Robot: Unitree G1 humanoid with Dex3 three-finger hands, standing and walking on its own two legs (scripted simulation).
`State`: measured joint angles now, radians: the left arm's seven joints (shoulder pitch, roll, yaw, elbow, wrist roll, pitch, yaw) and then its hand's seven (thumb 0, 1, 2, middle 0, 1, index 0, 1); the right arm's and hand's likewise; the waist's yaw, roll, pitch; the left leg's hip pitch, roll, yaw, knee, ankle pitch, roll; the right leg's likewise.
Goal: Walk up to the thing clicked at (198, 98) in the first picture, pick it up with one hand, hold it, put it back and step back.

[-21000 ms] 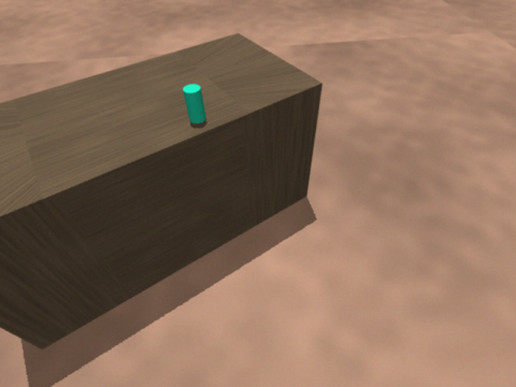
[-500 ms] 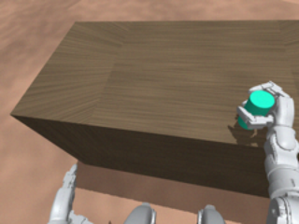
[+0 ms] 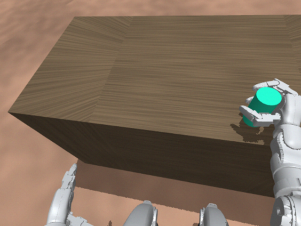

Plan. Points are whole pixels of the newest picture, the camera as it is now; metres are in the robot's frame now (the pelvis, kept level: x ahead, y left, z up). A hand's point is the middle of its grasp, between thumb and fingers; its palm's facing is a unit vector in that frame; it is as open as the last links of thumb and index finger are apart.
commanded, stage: open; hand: right
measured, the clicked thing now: (259, 108) +0.44 -0.21 +0.02
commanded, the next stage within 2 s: withdraw in 0.24 s
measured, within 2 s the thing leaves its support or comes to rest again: neither
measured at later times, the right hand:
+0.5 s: hand (263, 104) +0.44 -0.21 +0.04, palm faces +0.16 +0.99 +0.00, open 15.7 cm
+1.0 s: hand out of the picture +0.44 -0.29 +0.14, palm faces +0.25 +0.93 -0.25, open 17.4 cm
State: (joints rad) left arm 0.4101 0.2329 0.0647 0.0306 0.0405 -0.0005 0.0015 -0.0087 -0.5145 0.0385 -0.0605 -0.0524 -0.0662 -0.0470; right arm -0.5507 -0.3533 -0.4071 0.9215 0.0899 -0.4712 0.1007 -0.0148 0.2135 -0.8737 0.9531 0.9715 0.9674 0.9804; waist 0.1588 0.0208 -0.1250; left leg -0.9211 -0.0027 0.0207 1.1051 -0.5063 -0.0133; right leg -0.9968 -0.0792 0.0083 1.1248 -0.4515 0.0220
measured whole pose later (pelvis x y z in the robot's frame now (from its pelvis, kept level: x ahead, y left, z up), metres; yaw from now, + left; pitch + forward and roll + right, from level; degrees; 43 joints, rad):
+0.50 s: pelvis +0.01 +0.00 +0.00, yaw +0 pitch +18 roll +2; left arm 0.41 0.24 0.08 0.02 0.03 0.02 0.00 -0.01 -0.53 0.05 -0.07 -0.06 -0.06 -0.06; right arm -0.51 -0.35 -0.42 0.87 0.09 -0.44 0.11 -0.02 0.49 -0.20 0.32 0.28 0.33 0.29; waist 0.16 0.02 -0.13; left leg -0.90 0.00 0.02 1.09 -0.51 -0.02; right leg -0.98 -0.08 0.00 1.12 -0.46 0.02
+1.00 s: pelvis +0.02 -0.01 +0.05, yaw +0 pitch +10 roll +1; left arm 0.38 0.25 0.04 0.24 -0.04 0.04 0.02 -0.01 -0.52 0.04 -0.07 -0.06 -0.06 -0.06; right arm -0.62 -0.54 -0.35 0.93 0.00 -0.14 0.09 -0.02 0.53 -0.04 0.06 0.05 0.07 0.06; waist 0.08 0.00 -0.09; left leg -0.58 0.02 0.00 0.80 -0.40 -0.03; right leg -0.65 -0.05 -0.03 0.82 -0.35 0.01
